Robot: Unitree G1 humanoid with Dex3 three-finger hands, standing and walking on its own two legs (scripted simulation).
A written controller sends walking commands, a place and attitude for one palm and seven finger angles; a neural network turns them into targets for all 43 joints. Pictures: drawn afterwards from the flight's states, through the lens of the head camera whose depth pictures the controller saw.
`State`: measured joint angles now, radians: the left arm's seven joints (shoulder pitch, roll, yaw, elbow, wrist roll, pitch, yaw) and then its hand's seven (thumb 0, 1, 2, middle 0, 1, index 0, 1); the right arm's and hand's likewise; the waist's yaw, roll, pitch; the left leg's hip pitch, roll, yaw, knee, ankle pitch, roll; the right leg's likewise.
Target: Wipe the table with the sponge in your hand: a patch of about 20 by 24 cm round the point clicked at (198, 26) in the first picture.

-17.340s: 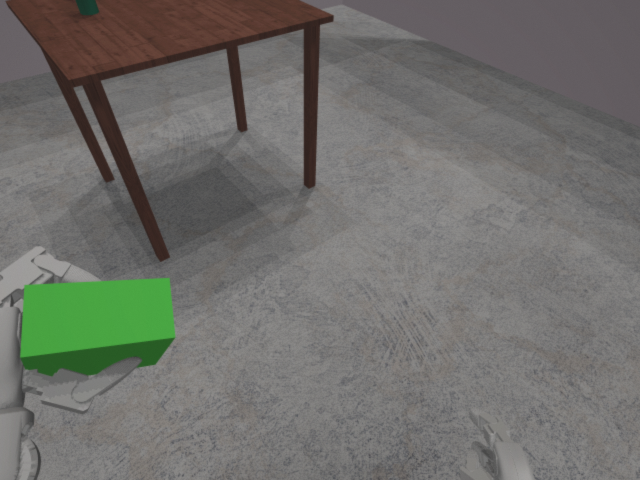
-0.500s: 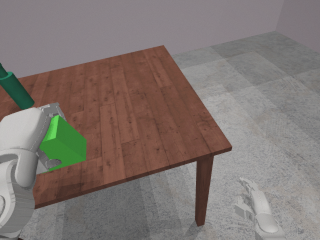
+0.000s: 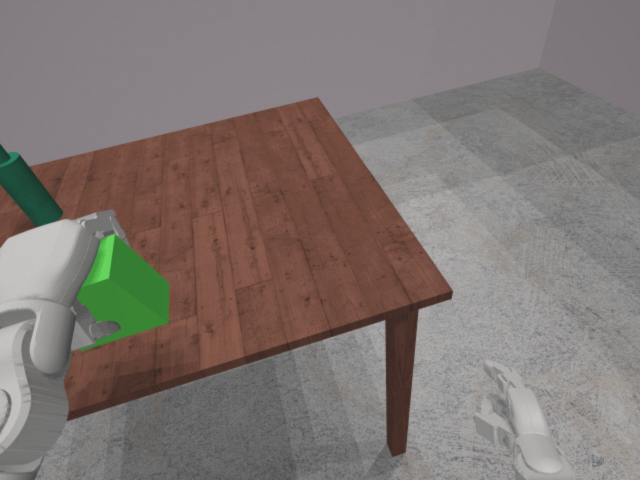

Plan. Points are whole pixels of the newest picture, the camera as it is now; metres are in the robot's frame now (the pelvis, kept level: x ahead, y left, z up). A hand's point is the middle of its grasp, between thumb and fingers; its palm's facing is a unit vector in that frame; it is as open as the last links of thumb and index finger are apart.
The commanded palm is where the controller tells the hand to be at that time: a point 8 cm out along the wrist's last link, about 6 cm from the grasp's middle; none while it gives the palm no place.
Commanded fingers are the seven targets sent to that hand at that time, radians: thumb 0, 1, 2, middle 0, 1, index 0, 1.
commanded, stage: move the sponge above the wiping area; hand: left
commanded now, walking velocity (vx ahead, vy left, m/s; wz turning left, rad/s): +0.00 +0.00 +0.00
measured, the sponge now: (107, 302) +0.24 +0.29 +0.15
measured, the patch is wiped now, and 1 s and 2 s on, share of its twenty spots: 0.00 0.00 0.00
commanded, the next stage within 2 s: none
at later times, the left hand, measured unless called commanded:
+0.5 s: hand (84, 288) +0.24 +0.32 +0.17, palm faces +0.12 -0.05 -0.99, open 9.9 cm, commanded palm +0.21 +0.31 +0.24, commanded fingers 0.00 0.10 1.30 -1.20 -1.60 -1.20 -1.60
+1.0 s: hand (80, 294) +0.24 +0.33 +0.15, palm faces +0.07 -0.04 -1.00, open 9.9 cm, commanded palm +0.21 +0.33 +0.22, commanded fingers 0.00 0.10 1.30 -1.20 -1.60 -1.20 -1.60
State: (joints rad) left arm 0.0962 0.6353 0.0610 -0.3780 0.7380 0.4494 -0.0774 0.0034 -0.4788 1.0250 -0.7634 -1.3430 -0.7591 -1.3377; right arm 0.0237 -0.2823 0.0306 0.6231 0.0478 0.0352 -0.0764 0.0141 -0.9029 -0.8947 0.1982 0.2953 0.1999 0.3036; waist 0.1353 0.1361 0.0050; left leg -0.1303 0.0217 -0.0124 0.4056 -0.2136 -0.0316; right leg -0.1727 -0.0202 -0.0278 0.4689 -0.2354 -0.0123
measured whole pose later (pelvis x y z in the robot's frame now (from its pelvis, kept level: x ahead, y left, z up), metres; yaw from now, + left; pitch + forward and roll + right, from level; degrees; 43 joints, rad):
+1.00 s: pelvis +0.01 +0.02 +0.00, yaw +1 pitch -3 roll +0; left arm 0.06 0.63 0.05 -0.21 0.80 0.39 -0.10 0.00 -0.48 1.03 -0.76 -1.34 -0.76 -1.34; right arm 0.04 -0.28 0.03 0.65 0.04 0.04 -0.07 0.01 -0.90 -0.89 0.20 0.30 0.20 0.30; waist 0.13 0.12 0.02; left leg -0.13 0.00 -0.02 0.39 -0.22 -0.01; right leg -0.15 -0.04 -0.03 0.42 -0.22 0.01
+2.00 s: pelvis +0.01 +0.02 +0.00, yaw +1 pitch -2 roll +0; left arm 0.06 0.64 0.10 -0.12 0.81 0.26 -0.06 0.00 -0.48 1.03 -0.76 -1.35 -0.76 -1.34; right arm 0.08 -0.28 0.01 0.66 0.03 0.04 -0.07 0.01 -0.90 -0.89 0.20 0.30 0.20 0.30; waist 0.12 0.11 0.03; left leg -0.13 0.00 -0.02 0.39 -0.22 -0.01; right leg -0.14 -0.04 -0.03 0.40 -0.22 0.01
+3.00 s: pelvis +0.01 +0.02 +0.00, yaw +1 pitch -3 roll +0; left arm 0.08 0.67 0.13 -0.09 0.79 0.26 -0.09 0.00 -0.48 1.03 -0.76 -1.35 -0.76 -1.34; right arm 0.08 -0.28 0.02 0.66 0.04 0.04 -0.08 0.01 -0.90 -0.89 0.20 0.30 0.20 0.30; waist 0.12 0.11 0.03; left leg -0.14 0.01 -0.03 0.41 -0.22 -0.01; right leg -0.14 -0.03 -0.04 0.41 -0.22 0.01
